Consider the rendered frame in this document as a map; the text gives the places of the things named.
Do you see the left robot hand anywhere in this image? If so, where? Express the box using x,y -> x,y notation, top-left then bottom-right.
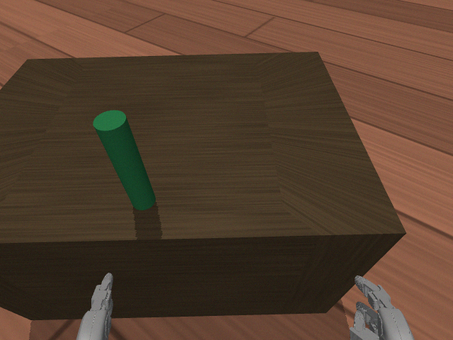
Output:
76,273 -> 113,340

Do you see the can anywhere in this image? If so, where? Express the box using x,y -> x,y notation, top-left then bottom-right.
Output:
93,110 -> 156,210

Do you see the right robot hand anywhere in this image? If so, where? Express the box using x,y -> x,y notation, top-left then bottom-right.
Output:
350,276 -> 415,340

